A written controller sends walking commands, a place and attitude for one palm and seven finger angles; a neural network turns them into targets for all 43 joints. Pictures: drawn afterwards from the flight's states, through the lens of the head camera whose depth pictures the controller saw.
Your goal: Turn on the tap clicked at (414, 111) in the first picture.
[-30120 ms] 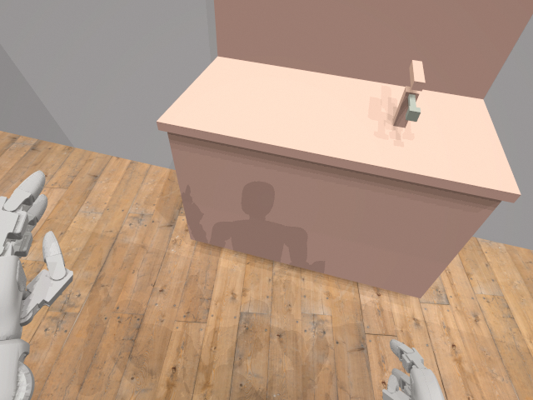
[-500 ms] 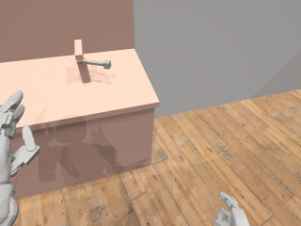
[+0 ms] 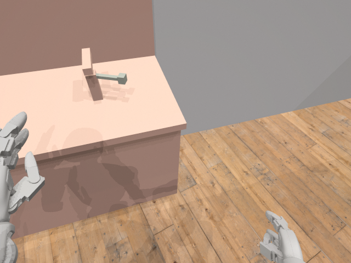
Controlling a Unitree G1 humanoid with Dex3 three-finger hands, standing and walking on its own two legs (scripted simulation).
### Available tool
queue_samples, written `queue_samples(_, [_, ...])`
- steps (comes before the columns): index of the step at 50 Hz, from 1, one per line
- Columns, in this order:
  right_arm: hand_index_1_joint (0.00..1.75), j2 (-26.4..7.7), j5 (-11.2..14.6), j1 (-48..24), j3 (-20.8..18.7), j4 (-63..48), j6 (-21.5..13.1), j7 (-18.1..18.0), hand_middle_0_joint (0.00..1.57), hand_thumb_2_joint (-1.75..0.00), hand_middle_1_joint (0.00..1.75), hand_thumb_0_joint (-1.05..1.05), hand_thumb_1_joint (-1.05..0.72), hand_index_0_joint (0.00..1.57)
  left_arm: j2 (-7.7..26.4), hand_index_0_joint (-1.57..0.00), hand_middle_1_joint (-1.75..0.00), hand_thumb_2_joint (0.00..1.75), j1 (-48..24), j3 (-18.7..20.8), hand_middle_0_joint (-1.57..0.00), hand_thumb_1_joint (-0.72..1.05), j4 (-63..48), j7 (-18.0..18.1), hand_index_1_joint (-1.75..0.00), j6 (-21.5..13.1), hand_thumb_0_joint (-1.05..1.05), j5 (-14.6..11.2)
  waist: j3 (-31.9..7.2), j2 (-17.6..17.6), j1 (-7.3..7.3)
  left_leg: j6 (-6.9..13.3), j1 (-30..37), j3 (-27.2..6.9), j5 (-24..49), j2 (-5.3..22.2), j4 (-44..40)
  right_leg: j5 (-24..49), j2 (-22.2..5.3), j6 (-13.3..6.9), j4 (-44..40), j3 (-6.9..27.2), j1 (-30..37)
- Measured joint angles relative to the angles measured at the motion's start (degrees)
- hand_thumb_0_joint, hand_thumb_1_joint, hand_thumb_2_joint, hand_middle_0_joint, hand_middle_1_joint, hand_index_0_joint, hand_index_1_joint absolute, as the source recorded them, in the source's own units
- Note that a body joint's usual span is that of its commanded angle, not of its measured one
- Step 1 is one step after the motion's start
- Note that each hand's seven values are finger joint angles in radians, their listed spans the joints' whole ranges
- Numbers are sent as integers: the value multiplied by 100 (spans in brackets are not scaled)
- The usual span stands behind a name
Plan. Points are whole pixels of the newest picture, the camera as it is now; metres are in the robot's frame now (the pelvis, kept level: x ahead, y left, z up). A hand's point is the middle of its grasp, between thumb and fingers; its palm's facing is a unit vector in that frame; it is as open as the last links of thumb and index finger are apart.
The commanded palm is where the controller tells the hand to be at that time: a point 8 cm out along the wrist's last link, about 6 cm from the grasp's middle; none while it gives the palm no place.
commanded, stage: stop stepping back and stand still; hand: left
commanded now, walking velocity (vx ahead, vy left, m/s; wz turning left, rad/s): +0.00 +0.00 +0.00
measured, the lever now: (122, 78) +0.68 +0.23 +0.04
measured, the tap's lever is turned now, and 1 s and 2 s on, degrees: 64 64 64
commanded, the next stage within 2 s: stand and check the lever's angle in 0.02 s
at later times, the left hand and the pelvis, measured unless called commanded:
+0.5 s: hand (16, 193) +0.19 +0.27 +0.15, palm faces +0.40 -0.84 -0.37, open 7.4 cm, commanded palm +0.14 +0.31 +0.17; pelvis -0.02 +0.03 +0.00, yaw +0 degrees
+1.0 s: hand (17, 190) +0.20 +0.28 +0.15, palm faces +0.41 -0.84 -0.36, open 7.4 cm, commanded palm +0.15 +0.31 +0.17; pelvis -0.01 +0.03 +0.00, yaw +0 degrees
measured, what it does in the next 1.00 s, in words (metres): stands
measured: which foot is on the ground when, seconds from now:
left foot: down 0.00-1.00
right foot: down 0.00-1.00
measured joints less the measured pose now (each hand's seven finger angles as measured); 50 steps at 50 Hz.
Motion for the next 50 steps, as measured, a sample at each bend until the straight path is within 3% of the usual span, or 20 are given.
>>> queue_samples(14, [30, 119, -48, 231, 148, 127, 54, -54, 21, -90, 30, 1, -90, 20, -150, -21, -30, 90, -115, -141, -21, 89, 363, 13, -30, 102, 2, 12, -110, 50, 88, 140, -17, 10, 167, -129, -150, 192, -127, 134, -211, 6, 27])
queue_samples(27, [30, 142, -67, 255, 171, 152, -18, -43, 21, -90, 30, 1, -90, 20, -146, -21, -30, 90, -95, -97, -21, 89, 372, 8, -30, -28, 2, 73, -133, 66, 61, 230, -81, 37, 266, -219, -221, 289, -216, 222, -264, 29, -43])
queue_samples(50, [30, 90, -59, 135, 112, 128, -38, -52, 21, -90, 30, 1, -90, 20, -157, -21, -30, 90, -88, -101, -21, 89, 382, -9, -30, -13, 2, 37, -174, 90, 85, 220, -75, 25, 180, -197, -160, 253, -194, 221, -305, 23, 11])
